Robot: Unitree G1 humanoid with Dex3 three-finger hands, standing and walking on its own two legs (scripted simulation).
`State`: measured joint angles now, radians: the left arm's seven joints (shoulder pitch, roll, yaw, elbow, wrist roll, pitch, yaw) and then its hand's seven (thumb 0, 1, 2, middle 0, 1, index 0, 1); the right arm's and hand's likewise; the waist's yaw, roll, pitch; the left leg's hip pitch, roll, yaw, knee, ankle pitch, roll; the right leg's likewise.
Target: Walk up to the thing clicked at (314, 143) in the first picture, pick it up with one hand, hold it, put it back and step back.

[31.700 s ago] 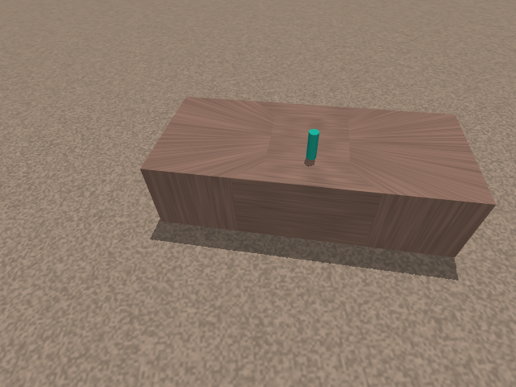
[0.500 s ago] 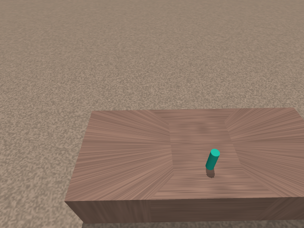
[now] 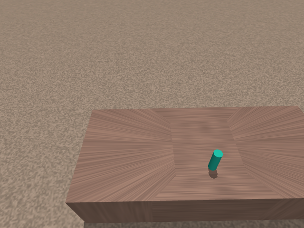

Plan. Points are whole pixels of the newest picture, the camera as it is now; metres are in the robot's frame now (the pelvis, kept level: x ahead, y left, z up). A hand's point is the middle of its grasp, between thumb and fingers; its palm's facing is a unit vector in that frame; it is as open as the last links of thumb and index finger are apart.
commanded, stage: stand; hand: right
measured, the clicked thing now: (215, 160) +0.53 -0.27 -0.36
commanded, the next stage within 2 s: step back in 0.72 s
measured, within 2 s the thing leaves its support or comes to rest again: neither
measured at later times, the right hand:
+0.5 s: hand out of the picture +0.08 -0.25 -0.16, palm faces -0.02 +0.94 -0.35, open 7.4 cm
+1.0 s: hand out of the picture +0.09 -0.29 -0.18, palm faces +0.01 +0.93 -0.37, open 7.4 cm
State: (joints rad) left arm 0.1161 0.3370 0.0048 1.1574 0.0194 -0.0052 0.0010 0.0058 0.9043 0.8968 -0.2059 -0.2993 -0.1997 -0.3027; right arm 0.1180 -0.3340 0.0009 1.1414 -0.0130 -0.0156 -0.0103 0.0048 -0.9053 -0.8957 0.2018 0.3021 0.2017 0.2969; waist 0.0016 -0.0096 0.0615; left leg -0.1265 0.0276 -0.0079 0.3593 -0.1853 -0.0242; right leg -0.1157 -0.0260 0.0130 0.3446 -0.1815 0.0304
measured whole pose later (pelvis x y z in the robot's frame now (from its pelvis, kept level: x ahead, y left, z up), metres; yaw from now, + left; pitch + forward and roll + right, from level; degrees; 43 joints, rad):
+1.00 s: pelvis -0.03 -0.02 -0.03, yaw +0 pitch -2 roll +0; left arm 0.10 0.39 0.05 0.97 0.02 0.03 0.01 0.01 0.91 0.90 -0.21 -0.30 -0.20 -0.30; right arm 0.04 -0.39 -0.06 0.96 0.01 0.06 0.00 0.01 -0.90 -0.90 0.20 0.30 0.20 0.30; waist 0.00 0.01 0.17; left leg -0.37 0.01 -0.06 0.75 -0.36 0.01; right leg -0.34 -0.01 0.00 0.66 -0.30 -0.01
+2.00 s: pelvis -0.26 +0.02 -0.03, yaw -1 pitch -3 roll +1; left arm 0.10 0.39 0.07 0.76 0.03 0.05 0.02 0.01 0.90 0.90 -0.21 -0.30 -0.20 -0.30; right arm 0.17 -0.37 -0.05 0.87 -0.03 0.03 -0.01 0.01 -0.91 -0.90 0.20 0.30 0.20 0.30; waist 0.01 -0.05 0.19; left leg -0.27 -0.05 -0.02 0.67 -0.36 0.02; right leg -0.45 0.00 0.09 0.79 -0.38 0.00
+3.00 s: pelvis -0.59 -0.02 -0.03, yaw -4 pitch -2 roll -1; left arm 0.20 0.36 0.06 0.89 0.05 0.03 0.00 0.01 0.90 0.90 -0.21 -0.30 -0.20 -0.30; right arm 0.10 -0.40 -0.05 0.85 -0.02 0.07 -0.02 0.01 -0.90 -0.90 0.20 0.30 0.20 0.30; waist 0.03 0.05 0.14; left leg -0.50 0.00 -0.11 0.84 -0.42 0.00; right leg -0.25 0.04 0.02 0.67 -0.39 -0.02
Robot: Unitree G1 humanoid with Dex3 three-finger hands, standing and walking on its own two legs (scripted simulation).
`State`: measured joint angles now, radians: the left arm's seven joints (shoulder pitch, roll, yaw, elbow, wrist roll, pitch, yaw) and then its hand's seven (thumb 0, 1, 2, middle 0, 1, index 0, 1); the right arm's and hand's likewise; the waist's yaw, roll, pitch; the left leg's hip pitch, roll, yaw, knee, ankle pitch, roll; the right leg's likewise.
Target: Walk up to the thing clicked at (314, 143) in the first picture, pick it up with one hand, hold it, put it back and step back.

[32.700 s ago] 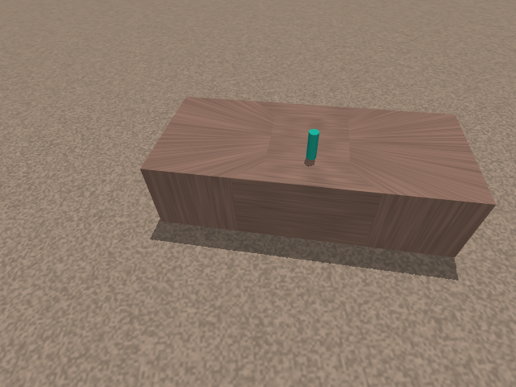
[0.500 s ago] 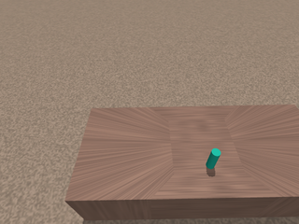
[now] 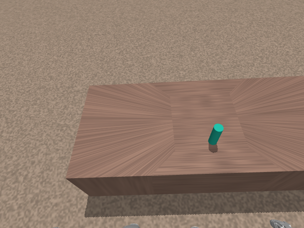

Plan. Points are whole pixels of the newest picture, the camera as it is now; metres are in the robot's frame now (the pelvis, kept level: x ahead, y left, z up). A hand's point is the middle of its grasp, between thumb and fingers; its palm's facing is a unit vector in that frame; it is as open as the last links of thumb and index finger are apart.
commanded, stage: step back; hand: right
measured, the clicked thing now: (215, 134) +0.56 -0.25 -0.33
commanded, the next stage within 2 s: none
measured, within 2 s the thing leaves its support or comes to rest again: neither
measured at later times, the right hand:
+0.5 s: hand out of the picture -0.01 -0.23 -0.13, palm faces -0.02 +0.91 -0.42, open 7.4 cm
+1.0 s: hand out of the picture -0.14 -0.23 -0.15, palm faces -0.03 +0.91 -0.41, open 7.4 cm
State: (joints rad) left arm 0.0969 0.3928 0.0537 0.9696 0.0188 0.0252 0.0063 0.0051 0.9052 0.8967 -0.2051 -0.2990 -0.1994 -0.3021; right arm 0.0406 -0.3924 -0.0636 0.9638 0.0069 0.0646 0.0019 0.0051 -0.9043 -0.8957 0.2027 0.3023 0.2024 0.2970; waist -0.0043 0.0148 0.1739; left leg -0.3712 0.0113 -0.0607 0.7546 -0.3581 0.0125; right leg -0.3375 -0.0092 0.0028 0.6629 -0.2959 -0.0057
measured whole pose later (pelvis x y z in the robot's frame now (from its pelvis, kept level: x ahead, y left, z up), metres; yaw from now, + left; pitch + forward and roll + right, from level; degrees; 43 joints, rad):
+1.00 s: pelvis -0.23 +0.04 +0.00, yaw -1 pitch -3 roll +1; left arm 0.10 0.39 0.07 0.76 0.03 0.05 0.02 0.01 0.90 0.90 -0.21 -0.30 -0.20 -0.30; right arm 0.17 -0.37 -0.05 0.87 -0.03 0.03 -0.01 0.01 -0.91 -0.90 0.20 0.30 0.20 0.30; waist 0.01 -0.05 0.19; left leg -0.27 -0.05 -0.02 0.67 -0.36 0.02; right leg -0.45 0.00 0.09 0.79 -0.38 0.00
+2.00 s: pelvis -0.55 +0.00 +0.00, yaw -4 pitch -2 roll -1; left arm 0.20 0.36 0.06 0.89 0.05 0.03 0.00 0.01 0.90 0.90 -0.21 -0.30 -0.20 -0.30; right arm 0.10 -0.40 -0.05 0.85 -0.02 0.07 -0.02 0.01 -0.90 -0.90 0.20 0.30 0.20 0.30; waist 0.03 0.05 0.14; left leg -0.50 0.00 -0.11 0.84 -0.42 0.00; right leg -0.25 0.04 0.02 0.67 -0.39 -0.02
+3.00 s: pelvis -0.56 +0.03 +0.01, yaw +0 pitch -1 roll +0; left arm 0.10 0.38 0.02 1.04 0.01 -0.03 0.01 0.01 0.90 0.90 -0.21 -0.30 -0.20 -0.30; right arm 0.07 -0.33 -0.04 1.05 -0.01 -0.01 0.00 0.01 -0.90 -0.90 0.20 0.30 0.20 0.30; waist 0.01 -0.01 0.07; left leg -0.21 0.01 0.02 0.56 -0.32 0.00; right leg -0.20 -0.02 0.01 0.53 -0.31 0.02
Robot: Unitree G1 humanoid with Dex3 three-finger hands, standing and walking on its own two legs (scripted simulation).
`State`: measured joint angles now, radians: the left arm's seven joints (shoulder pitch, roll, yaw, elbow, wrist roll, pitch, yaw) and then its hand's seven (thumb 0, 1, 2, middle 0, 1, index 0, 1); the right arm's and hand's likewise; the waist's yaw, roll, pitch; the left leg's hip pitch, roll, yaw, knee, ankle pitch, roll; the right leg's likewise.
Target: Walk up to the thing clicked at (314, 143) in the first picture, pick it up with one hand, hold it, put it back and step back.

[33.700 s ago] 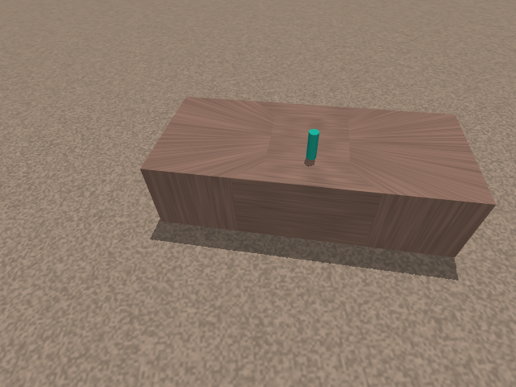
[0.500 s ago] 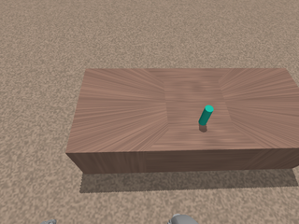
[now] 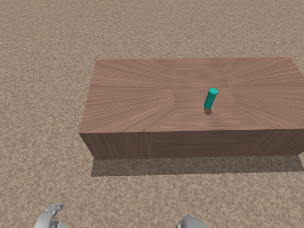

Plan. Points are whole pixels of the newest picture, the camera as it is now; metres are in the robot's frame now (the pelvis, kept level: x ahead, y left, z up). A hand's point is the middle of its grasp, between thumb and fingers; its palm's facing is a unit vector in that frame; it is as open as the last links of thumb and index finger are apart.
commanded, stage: step back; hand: right
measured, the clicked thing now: (210, 98) +0.79 -0.28 -0.33
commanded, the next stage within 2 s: none
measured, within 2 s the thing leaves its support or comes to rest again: neither
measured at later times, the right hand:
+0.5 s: hand out of the picture -0.06 -0.31 -0.14, palm faces +0.03 +0.92 -0.39, open 7.4 cm
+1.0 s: hand out of the picture -0.21 -0.32 -0.14, palm faces +0.01 +0.92 -0.38, open 7.4 cm
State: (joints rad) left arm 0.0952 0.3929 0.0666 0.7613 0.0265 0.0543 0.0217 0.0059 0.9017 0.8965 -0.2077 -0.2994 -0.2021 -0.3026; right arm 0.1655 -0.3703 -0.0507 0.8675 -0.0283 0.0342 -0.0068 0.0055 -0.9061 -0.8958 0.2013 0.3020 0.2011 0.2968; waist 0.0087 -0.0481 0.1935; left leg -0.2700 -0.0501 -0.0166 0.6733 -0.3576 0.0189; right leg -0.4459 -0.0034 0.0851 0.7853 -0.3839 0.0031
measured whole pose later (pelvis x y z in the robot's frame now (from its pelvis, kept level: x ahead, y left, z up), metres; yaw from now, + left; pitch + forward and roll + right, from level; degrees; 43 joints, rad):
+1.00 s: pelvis -0.33 -0.05 +0.00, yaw -3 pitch -2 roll -1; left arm 0.20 0.36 0.06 0.89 0.05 0.03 0.00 0.01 0.90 0.90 -0.21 -0.30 -0.20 -0.30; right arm 0.10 -0.40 -0.05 0.85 -0.02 0.07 -0.02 0.01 -0.90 -0.90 0.20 0.30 0.20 0.30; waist 0.03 0.05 0.14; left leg -0.50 0.00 -0.11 0.84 -0.42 0.00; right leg -0.25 0.04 0.02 0.67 -0.39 -0.02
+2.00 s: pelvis -0.33 -0.02 +0.02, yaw +1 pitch -1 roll +0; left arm 0.10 0.38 0.02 1.04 0.01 -0.03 0.01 0.01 0.90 0.90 -0.21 -0.30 -0.20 -0.30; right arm 0.07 -0.33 -0.04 1.05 -0.01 -0.01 0.00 0.01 -0.90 -0.90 0.20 0.30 0.20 0.30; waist 0.01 -0.01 0.07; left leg -0.21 0.01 0.02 0.56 -0.32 0.00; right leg -0.20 -0.02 0.01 0.53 -0.31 0.02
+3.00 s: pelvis -0.36 -0.03 +0.03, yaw +2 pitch -2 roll +0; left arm 0.13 0.35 -0.01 1.15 0.01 -0.02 -0.01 0.01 0.90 0.90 -0.21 -0.30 -0.20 -0.30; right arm 0.12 -0.34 0.00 1.15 -0.01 -0.01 0.01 0.01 -0.91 -0.90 0.20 0.30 0.20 0.30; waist -0.01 0.00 0.05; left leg -0.14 0.01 0.00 0.34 -0.16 -0.01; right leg -0.13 -0.02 0.00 0.33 -0.17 0.02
